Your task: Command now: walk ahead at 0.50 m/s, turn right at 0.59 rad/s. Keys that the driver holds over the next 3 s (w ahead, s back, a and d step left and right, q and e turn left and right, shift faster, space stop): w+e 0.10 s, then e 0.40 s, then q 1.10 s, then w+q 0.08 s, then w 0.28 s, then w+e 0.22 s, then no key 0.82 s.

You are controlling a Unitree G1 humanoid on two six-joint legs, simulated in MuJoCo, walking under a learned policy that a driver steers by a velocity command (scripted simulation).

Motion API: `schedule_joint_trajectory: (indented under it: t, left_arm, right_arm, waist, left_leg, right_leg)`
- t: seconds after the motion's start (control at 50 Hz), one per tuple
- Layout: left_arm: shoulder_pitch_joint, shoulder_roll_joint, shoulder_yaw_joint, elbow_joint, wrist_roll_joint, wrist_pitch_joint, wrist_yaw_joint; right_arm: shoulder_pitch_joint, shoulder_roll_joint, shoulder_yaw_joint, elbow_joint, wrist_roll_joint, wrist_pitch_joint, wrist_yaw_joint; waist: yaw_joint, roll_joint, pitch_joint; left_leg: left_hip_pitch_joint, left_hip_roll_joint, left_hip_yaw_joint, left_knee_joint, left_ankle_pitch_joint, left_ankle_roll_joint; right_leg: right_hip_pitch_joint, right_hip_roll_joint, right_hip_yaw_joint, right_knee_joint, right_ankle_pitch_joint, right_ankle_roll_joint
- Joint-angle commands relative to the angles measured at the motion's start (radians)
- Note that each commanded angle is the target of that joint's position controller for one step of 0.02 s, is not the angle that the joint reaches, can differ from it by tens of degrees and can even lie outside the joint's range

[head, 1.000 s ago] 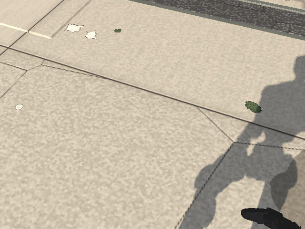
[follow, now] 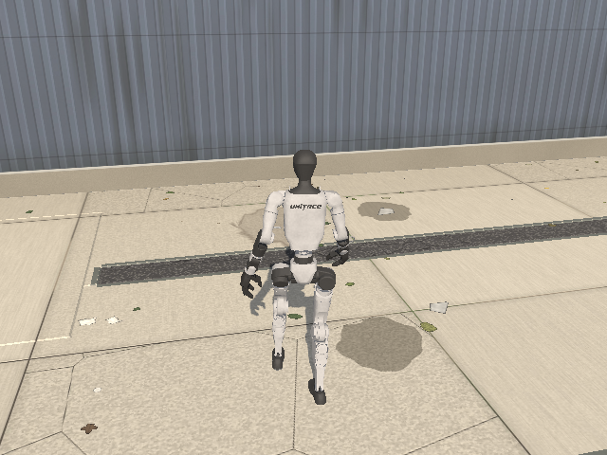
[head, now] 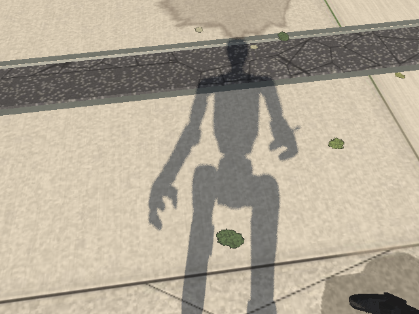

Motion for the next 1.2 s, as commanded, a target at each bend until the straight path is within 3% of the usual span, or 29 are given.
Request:
schedule_joint_trajectory:
  t: [0.02, 0.04, 0.06, 0.08, 0.1, 0.12, 0.14, 0.18, 0.22, 0.26, 0.4, 0.5, 0.52, 0.54, 0.56, 0.58, 0.62, 0.64, 0.68, 0.76, 0.88, 0.94, 0.96, 0.98, 1.0, 1.04, 1.08, 1.12, 1.2]
  left_arm:
    - [-0.039, 0.180, 0.043, -0.066, 0.005, -0.011, 0.008]
    - [-0.065, 0.186, 0.043, -0.069, 0.002, -0.016, 0.002]
    - [-0.069, 0.156, 0.034, -0.073, -0.009, -0.026, -0.008]
    - [-0.030, 0.065, 0.009, -0.108, -0.034, -0.033, -0.010]
    - [0.036, 0.085, 0.009, -0.135, -0.022, -0.027, -0.008]
    - [0.018, 0.129, 0.016, -0.093, 0.006, -0.007, 0.001]
    - [-0.048, 0.123, 0.016, -0.088, 0.014, 0.002, -0.006]
    - [-0.079, 0.097, 0.017, -0.095, 0.022, 0.024, -0.017]
    - [-0.063, 0.086, 0.016, -0.092, 0.025, 0.047, -0.028]
    - [-0.095, 0.078, 0.014, -0.109, 0.019, 0.055, -0.036]
    - [-0.272, 0.030, -0.015, -0.178, 0.018, 0.066, -0.064]
    - [-0.295, 0.061, -0.002, -0.211, 0.025, 0.056, -0.056]
    - [-0.237, 0.057, 0.000, -0.193, 0.036, 0.043, -0.048]
    - [-0.160, 0.114, 0.014, -0.179, 0.049, 0.026, -0.034]
    - [-0.168, 0.221, 0.030, -0.213, 0.036, 0.023, -0.020]
    - [-0.092, 0.153, 0.018, -0.189, -0.022, 0.031, -0.004]
    - [-0.205, 0.032, -0.034, -0.164, -0.008, 0.036, 0.019]
    - [-0.270, 0.003, -0.049, -0.162, 0.001, 0.037, 0.028]
    - [-0.305, 0.011, -0.053, -0.150, 0.014, 0.034, 0.036]
    - [-0.275, 0.085, -0.024, -0.122, 0.009, 0.039, 0.032]
    - [-0.282, 0.087, -0.006, -0.104, 0.017, 0.061, 0.034]
    - [-0.304, 0.102, 0.007, -0.092, 0.005, 0.069, 0.040]
    - [-0.281, 0.075, 0.005, -0.091, 0.004, 0.074, 0.038]
    - [-0.297, 0.021, -0.009, -0.139, -0.006, 0.077, 0.041]
    - [-0.371, 0.044, -0.006, -0.149, 0.013, 0.085, 0.043]
    - [-0.320, 0.052, 0.000, -0.121, -0.001, 0.087, 0.029]
    - [-0.271, 0.079, 0.009, -0.091, 0.019, 0.080, 0.019]
    - [-0.265, 0.070, 0.007, -0.092, 0.014, 0.079, 0.013]
    - [-0.321, 0.063, -0.002, -0.121, 0.004, 0.082, 0.021]
  right_arm:
    - [0.003, -0.119, -0.035, -0.074, 0.008, -0.033, -0.009]
    - [0.118, -0.140, -0.046, -0.040, 0.006, -0.041, -0.019]
    - [0.251, -0.186, -0.062, -0.015, -0.007, -0.055, -0.033]
    - [0.388, -0.270, -0.081, -0.022, -0.032, -0.056, -0.051]
    - [0.338, -0.304, -0.092, -0.021, -0.021, -0.040, -0.047]
    - [0.258, -0.209, -0.077, -0.037, -0.010, -0.030, -0.043]
    - [0.216, -0.130, -0.056, -0.039, 0.002, -0.031, -0.040]
    - [0.206, -0.090, -0.041, -0.014, 0.008, -0.042, -0.040]
    - [0.221, -0.102, -0.043, 0.007, 0.016, -0.058, -0.033]
    - [0.220, -0.119, -0.048, 0.019, 0.019, -0.062, -0.031]
    - [0.208, -0.150, -0.059, 0.040, 0.021, -0.029, -0.039]
    - [0.250, -0.194, -0.080, 0.054, 0.028, 0.004, -0.043]
    - [0.265, -0.187, -0.078, 0.063, 0.033, 0.012, -0.045]
    - [0.325, -0.168, -0.071, 0.066, 0.027, 0.015, -0.043]
    - [0.380, -0.055, -0.036, 0.008, 0.025, 0.023, -0.031]
    - [0.329, -0.102, -0.045, 0.040, 0.013, 0.054, -0.040]
    - [0.249, -0.073, -0.032, 0.044, 0.032, 0.067, -0.036]
    - [0.246, -0.075, -0.032, 0.060, 0.026, 0.069, -0.036]
    - [0.317, -0.093, -0.039, 0.109, 0.018, 0.082, -0.030]
    - [0.280, -0.087, -0.043, 0.103, 0.024, 0.088, -0.020]
    - [0.247, -0.073, -0.049, 0.072, 0.021, 0.088, -0.011]
    - [0.313, -0.073, -0.050, 0.082, 0.016, 0.076, -0.004]
    - [0.323, -0.130, -0.061, 0.073, 0.001, 0.065, -0.005]
    - [0.298, -0.270, -0.098, 0.041, 0.006, 0.064, -0.010]
    - [0.353, -0.277, -0.108, 0.061, -0.005, 0.067, -0.026]
    - [0.237, -0.197, -0.089, 0.049, 0.015, 0.070, -0.037]
    - [0.171, -0.166, -0.084, 0.019, 0.024, 0.067, -0.034]
    - [0.214, -0.166, -0.087, 0.024, 0.031, 0.062, -0.027]
    - [0.287, -0.188, -0.101, 0.035, 0.026, 0.064, -0.030]
  waist:
    - [-0.078, -0.123, -0.021]
    - [-0.136, -0.099, -0.069]
    - [-0.200, -0.032, -0.158]
    - [-0.228, 0.113, -0.320]
    - [-0.152, 0.301, -0.356]
    - [-0.124, 0.117, -0.192]
    - [-0.126, -0.002, -0.085]
    - [-0.093, 0.035, -0.025]
    - [-0.076, 0.084, -0.049]
    - [-0.067, 0.098, -0.066]
    - [-0.097, 0.104, -0.045]
    - [-0.120, 0.098, -0.056]
    - [-0.095, 0.047, -0.089]
    - [-0.068, -0.091, -0.161]
    - [-0.108, -0.328, -0.243]
    - [-0.027, -0.197, -0.353]
    - [-0.081, -0.152, -0.151]
    - [-0.113, -0.147, -0.099]
    - [-0.141, -0.157, -0.092]
    - [-0.114, -0.139, -0.096]
    - [-0.106, -0.148, -0.064]
    - [-0.153, -0.106, -0.059]
    - [-0.148, 0.040, -0.031]
    - [-0.138, 0.263, 0.041]
    - [-0.182, 0.200, 0.072]
    - [-0.093, 0.068, 0.070]
    - [-0.079, 0.078, 0.006]
    - [-0.096, 0.050, -0.047]
    - [-0.147, 0.091, -0.042]
  left_leg:
    - [0.202, -0.062, 0.015, -0.101, -0.074, 0.037]
    - [0.365, -0.086, 0.030, -0.155, -0.078, 0.055]
    - [0.583, 0.003, -0.046, -0.187, -0.099, 0.093]
    - [0.841, 0.284, -0.360, -0.230, -0.313, 0.159]
    - [0.874, 0.416, -0.778, -0.361, -0.358, 0.252]
    - [0.732, 0.398, -0.683, -0.346, -0.333, 0.262]
    - [0.608, 0.345, -0.499, -0.335, -0.142, 0.251]
    - [0.492, 0.259, -0.230, -0.339, 0.277, 0.208]
    - [0.466, 0.225, -0.100, -0.328, 0.557, 0.203]
    - [0.476, 0.225, -0.028, -0.337, 0.627, 0.213]
    - [0.439, 0.195, 0.171, -0.324, 0.494, 0.184]
    - [0.519, 0.236, 0.181, -0.143, 0.468, 0.150]
    - [0.491, 0.204, 0.198, -0.012, 0.435, 0.129]
    - [0.386, 0.145, 0.224, 0.180, 0.224, 0.079]
    - [0.108, -0.007, 0.240, 0.457, -0.564, 0.019]
    - [0.162, -0.012, 0.071, 0.514, -0.607, 0.018]
    - [0.176, 0.019, 0.017, 0.436, -0.500, 0.021]
    - [0.214, 0.025, 0.009, 0.353, -0.449, 0.021]
    - [0.322, -0.018, 0.028, 0.273, -0.398, 0.019]
    - [0.308, -0.037, 0.050, 0.200, -0.386, 0.028]
    - [0.304, -0.038, 0.092, 0.129, -0.385, 0.057]
    - [0.448, -0.050, 0.087, -0.137, -0.238, 0.110]
    - [0.465, 0.063, -0.120, -0.323, -0.248, 0.146]
    - [0.441, 0.319, -0.519, -0.428, -0.108, 0.249]
    - [0.356, 0.349, -0.522, -0.439, 0.015, 0.330]
    - [0.340, 0.204, -0.327, -0.394, -0.008, 0.285]
    - [0.429, 0.129, -0.257, -0.350, 0.130, 0.255]
    - [0.503, 0.121, -0.251, -0.319, 0.226, 0.260]
    - [0.579, 0.128, -0.317, -0.301, 0.173, 0.275]
  right_leg:
    - [-0.056, -0.260, 0.206, 0.067, 0.653, -0.060]
    - [-0.091, -0.222, 0.189, 0.181, 0.710, -0.037]
    - [-0.179, -0.158, 0.133, 0.389, 0.628, -0.010]
    - [-0.365, -0.074, 0.016, 0.692, 0.238, 0.022]
    - [-0.578, 0.006, -0.065, 0.857, -0.216, 0.033]
    - [-0.635, -0.083, -0.064, 0.944, -0.146, 0.038]
    - [-0.611, -0.107, -0.080, 0.930, -0.081, 0.050]
    - [-0.556, -0.152, -0.099, 0.848, -0.057, 0.076]
    - [-0.517, -0.138, -0.126, 0.849, -0.036, 0.093]
    - [-0.541, -0.133, -0.133, 0.821, 0.009, 0.106]
    - [-0.439, -0.166, -0.220, 0.451, 0.220, 0.098]
    - [-0.351, -0.131, -0.260, 0.254, 0.093, 0.048]
    - [-0.243, -0.108, -0.250, 0.139, 0.162, 0.029]
    - [-0.068, -0.209, -0.106, 0.067, 0.434, -0.007]
    - [0.137, -0.556, 0.290, 0.082, 0.958, -0.163]
    - [0.078, -0.574, 0.256, 0.074, 0.976, -0.253]
    - [-0.097, -0.467, 0.083, -0.006, 0.749, -0.184]
    - [-0.154, -0.413, 0.021, -0.034, 0.660, -0.127]
    - [-0.212, -0.366, -0.082, -0.037, 0.694, -0.088]
    - [-0.175, -0.389, -0.084, -0.035, 0.473, -0.096]
    - [-0.220, -0.427, -0.080, -0.039, 0.221, -0.114]
    - [-0.302, -0.394, -0.151, 0.061, 0.176, -0.030]
    - [-0.381, -0.322, -0.226, 0.223, 0.065, 0.044]
    - [-0.594, -0.117, -0.328, 0.394, -0.180, 0.125]
    - [-0.572, -0.122, -0.201, 0.612, -0.240, 0.122]
    - [-0.548, -0.144, -0.145, 0.692, -0.083, 0.121]
    - [-0.550, -0.132, -0.161, 0.722, -0.017, 0.127]
    - [-0.550, -0.128, -0.162, 0.718, -0.016, 0.144]
    - [-0.577, -0.134, -0.149, 0.573, -0.038, 0.159]
Next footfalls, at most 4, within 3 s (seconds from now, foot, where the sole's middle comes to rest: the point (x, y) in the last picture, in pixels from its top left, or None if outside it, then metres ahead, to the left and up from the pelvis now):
0.06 left None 0.21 0.12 -0.77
0.54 right None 0.29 -0.11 -0.77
0.96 left None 0.25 0.09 -0.77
1.42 right None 0.25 -0.10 -0.77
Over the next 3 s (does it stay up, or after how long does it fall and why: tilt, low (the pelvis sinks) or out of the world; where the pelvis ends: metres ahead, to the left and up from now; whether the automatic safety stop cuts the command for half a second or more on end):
stays up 0.51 0.11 0.01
